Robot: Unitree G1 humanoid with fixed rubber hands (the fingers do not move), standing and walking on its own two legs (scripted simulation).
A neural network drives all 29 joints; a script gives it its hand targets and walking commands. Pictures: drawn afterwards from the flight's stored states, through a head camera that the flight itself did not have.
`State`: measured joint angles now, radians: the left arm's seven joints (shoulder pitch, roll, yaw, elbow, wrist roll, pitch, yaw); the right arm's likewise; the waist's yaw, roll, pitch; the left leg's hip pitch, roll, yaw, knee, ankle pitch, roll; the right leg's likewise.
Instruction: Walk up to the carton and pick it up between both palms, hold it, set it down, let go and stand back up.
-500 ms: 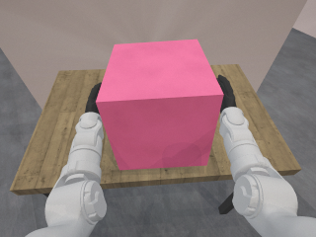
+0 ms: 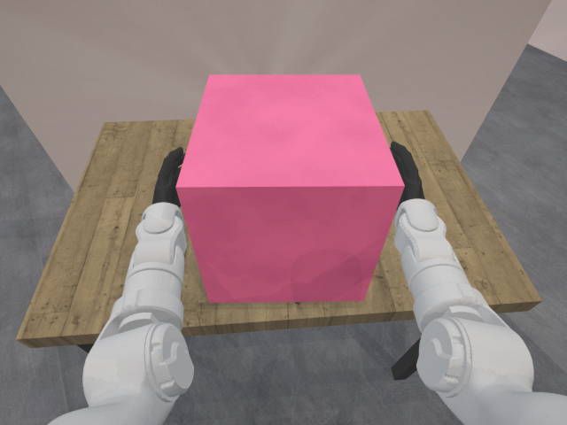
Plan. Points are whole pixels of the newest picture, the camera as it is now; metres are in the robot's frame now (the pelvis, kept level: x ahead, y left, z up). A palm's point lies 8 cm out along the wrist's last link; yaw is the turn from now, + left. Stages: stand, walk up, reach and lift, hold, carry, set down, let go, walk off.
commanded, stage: set down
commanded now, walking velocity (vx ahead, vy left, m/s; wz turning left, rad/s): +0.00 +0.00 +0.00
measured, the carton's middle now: (285, 186) +0.48 +0.01 +0.05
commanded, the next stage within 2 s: none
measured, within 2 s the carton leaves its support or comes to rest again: rests again in 0.34 s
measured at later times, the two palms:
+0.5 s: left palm (180, 215) +0.42 +0.18 +0.05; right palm (407, 207) +0.42 -0.17 +0.07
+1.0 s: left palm (179, 217) +0.43 +0.18 +0.04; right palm (413, 209) +0.43 -0.19 +0.05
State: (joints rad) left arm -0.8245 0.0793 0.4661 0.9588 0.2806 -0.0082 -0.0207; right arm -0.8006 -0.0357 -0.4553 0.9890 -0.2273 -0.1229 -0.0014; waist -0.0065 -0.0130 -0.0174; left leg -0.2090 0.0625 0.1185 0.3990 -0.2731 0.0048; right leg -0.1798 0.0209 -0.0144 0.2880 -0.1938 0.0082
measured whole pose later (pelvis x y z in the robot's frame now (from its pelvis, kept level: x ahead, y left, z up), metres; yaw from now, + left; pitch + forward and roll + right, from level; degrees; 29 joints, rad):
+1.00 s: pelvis -0.01 -0.02 -0.01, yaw +0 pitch +19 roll +0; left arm -0.91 0.24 0.16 1.27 -0.13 -0.24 0.02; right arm -0.81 -0.24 0.08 1.08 0.25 -0.27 -0.07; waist -0.01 -0.01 -0.14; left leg -0.51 0.06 0.12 0.40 -0.22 -0.01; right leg -0.55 0.02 -0.01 0.43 -0.19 0.00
